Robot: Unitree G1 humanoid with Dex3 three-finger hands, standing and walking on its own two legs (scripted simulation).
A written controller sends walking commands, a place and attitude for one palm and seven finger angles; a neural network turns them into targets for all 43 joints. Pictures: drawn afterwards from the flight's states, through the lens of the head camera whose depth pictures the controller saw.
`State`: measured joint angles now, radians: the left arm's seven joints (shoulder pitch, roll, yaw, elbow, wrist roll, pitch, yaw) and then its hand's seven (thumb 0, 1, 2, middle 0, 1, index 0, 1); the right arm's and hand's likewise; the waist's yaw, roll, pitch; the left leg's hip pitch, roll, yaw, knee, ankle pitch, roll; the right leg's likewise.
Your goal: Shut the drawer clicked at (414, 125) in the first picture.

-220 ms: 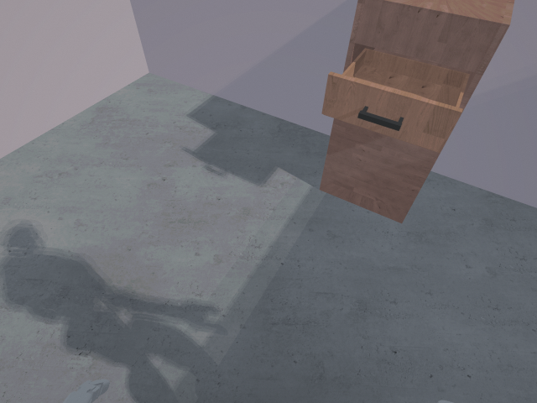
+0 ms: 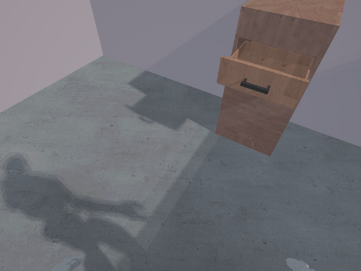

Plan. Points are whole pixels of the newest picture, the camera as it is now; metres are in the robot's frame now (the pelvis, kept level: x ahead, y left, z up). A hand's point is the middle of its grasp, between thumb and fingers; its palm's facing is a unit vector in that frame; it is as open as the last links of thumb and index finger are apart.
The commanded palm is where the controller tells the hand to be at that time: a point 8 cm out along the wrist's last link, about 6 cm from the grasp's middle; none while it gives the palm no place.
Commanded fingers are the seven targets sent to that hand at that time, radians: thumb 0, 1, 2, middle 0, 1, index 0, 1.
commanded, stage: stand and wait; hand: left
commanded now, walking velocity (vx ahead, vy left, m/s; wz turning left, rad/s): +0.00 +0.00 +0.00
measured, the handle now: (255, 85) +0.90 -0.29 -0.08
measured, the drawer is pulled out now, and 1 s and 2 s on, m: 0.25 0.25 0.25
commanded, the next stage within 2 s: look at it before walking up in 0.82 s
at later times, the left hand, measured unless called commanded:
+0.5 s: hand out of the picture +0.05 +0.24 -0.15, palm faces -0.02 -0.94 -0.35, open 7.4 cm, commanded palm none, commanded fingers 0.00 0.90 0.90 -0.20 -0.30 -0.20 -0.30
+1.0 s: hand out of the picture +0.04 +0.22 -0.15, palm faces -0.03 -0.94 -0.33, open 7.4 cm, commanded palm none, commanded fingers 0.00 0.90 0.90 -0.20 -0.30 -0.20 -0.30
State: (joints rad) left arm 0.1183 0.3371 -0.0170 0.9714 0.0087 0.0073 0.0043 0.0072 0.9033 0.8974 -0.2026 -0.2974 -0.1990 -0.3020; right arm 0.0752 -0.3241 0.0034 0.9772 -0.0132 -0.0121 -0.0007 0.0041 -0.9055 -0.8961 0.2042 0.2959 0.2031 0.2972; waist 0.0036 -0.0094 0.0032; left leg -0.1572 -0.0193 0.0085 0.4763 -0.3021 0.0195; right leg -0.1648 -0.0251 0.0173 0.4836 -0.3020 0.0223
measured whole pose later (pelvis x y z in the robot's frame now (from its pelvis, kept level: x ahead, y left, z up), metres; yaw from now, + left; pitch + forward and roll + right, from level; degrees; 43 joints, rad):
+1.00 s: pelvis -0.03 -0.02 +0.01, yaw +0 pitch -2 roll +0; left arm 0.14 0.33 -0.01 1.08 0.01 0.00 0.00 0.01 0.90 0.90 -0.20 -0.30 -0.20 -0.30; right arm 0.14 -0.34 0.00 1.12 -0.01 -0.01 0.00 0.00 -0.91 -0.90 0.20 0.30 0.20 0.30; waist 0.00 0.00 0.03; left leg -0.15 0.02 0.00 0.37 -0.20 -0.02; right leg -0.16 0.01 0.00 0.38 -0.20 -0.01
